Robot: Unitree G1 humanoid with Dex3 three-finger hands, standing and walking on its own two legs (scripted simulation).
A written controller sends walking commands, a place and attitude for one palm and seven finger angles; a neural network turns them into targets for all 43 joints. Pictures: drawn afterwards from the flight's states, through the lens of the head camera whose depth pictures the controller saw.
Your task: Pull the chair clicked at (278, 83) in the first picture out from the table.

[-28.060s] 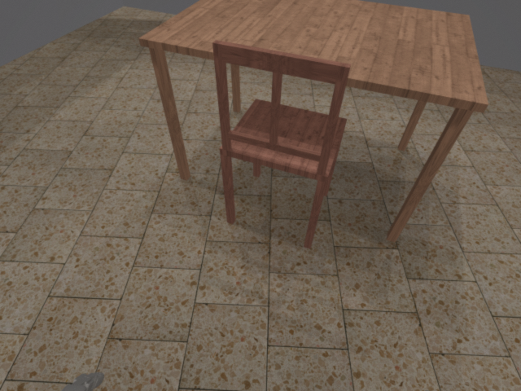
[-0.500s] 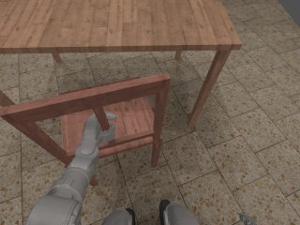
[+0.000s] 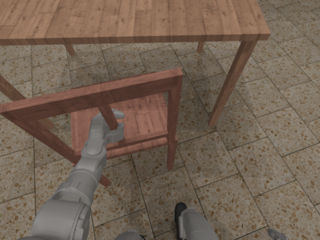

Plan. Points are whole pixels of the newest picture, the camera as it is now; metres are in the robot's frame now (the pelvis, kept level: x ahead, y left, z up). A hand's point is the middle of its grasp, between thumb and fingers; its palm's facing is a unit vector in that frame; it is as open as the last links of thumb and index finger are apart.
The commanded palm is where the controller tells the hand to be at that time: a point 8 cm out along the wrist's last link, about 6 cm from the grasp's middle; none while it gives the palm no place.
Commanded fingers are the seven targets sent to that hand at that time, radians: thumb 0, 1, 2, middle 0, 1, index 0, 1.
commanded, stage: step backward, pulling the chair out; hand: left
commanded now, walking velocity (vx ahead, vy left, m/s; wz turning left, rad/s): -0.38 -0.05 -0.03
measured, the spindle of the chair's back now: (114, 126) +0.43 +0.12 -0.07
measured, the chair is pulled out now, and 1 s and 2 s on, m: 0.16 0.17 0.17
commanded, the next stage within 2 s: stop walking, hand still on the chair in 1.58 s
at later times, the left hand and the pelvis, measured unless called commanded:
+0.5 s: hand (118, 135) +0.39 +0.10 -0.05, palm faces -0.03 -0.98 -0.19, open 5.4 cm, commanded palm +0.38 +0.16 -0.05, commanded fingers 0.00 0.90 0.90 -0.50 -1.45 -0.50 -1.45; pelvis +0.00 +0.00 +0.00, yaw -2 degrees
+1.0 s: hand (118, 135) +0.39 +0.10 -0.05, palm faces -0.03 -0.98 -0.20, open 5.4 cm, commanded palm +0.38 +0.16 -0.04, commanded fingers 0.00 0.90 0.90 -0.50 -1.45 -0.50 -1.45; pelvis -0.01 +0.00 +0.00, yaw -2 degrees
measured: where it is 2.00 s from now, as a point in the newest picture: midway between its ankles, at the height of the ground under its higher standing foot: outside the picture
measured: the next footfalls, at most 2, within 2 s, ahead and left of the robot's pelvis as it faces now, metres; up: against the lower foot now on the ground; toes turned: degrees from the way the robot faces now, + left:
none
